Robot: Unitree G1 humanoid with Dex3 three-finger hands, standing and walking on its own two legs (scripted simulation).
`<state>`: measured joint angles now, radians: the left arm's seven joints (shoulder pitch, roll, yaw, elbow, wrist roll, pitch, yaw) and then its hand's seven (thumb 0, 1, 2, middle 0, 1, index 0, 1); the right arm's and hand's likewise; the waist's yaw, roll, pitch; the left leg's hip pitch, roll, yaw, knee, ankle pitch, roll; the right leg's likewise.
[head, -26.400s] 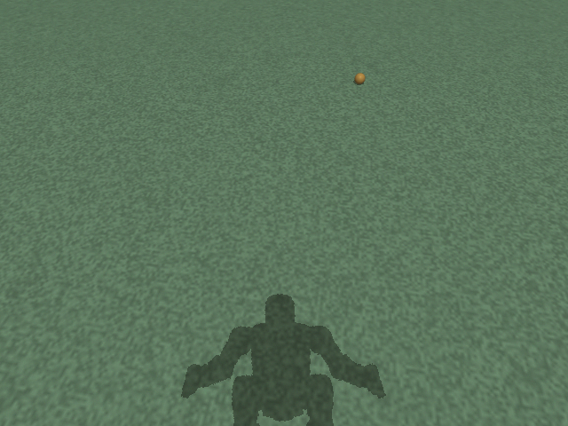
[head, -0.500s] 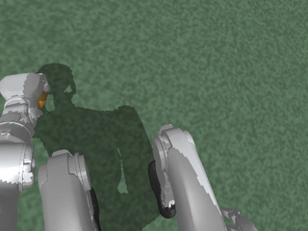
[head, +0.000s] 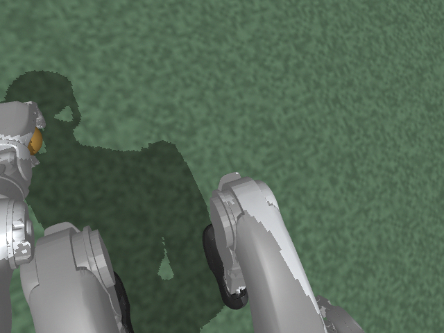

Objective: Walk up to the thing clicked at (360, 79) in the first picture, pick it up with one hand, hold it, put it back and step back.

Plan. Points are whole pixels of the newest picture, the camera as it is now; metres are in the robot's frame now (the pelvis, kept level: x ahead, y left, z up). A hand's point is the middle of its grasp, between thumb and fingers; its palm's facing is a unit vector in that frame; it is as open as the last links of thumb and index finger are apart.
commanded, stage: rest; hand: left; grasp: from above
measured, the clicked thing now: (19, 139) +0.48 +0.23 -0.23
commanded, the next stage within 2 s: open in 1.28 s
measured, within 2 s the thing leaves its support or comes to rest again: rests again in 1.68 s
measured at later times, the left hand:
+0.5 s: hand (30, 147) +0.47 +0.22 -0.25, palm faces -0.47 -0.08 -0.88, open 8.6 cm
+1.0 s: hand (29, 151) +0.46 +0.23 -0.26, palm faces -0.48 -0.11 -0.87, open 8.6 cm
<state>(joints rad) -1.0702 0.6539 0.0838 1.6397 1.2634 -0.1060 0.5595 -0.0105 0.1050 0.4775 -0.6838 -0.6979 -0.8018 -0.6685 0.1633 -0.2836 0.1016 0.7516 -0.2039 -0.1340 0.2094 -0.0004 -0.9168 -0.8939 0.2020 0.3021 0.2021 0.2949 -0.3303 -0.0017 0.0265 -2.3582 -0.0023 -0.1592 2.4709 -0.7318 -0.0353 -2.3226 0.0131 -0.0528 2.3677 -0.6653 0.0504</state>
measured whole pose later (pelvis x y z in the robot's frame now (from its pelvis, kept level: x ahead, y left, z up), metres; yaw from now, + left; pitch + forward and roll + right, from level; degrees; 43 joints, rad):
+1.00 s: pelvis -0.01 +0.00 -0.01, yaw -4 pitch +31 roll -11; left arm -1.10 0.83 0.12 1.79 1.29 -0.16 0.66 -0.01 0.13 0.44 -0.67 -0.70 -0.79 -0.67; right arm 0.14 -0.35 0.20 0.74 -0.25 -0.25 0.31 0.00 -0.92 -0.90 0.20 0.30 0.20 0.29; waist -0.41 -0.08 0.14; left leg -2.35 0.00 -0.23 2.54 -0.74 -0.04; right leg -2.29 0.03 -0.11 2.38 -0.64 0.06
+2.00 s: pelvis -0.01 +0.01 +0.00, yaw -5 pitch +29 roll -13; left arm -1.12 0.89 0.07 1.82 1.27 -0.16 0.68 -0.01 -0.37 0.90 -0.18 -0.99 -0.19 -0.97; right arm 0.14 -0.36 0.27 0.70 -0.26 -0.29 0.32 0.00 -0.91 -0.90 0.20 0.30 0.20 0.30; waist -0.43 -0.11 0.18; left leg -2.32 0.00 -0.26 2.53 -0.74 -0.03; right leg -2.25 0.04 -0.13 2.34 -0.63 0.07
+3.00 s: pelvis -0.02 +0.00 +0.05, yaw +2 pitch +34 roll -6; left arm -1.01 0.55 -0.11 1.37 1.04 0.04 0.25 -0.01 -0.53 1.04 -0.10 -1.03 -0.08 -1.05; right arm 0.12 -0.33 0.04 0.71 -0.10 -0.06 0.24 0.00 -0.92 -0.90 0.20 0.30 0.20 0.29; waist -0.22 0.07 -0.10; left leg -2.21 0.01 -0.11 2.30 -0.68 -0.02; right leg -2.18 0.01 -0.03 2.22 -0.63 0.04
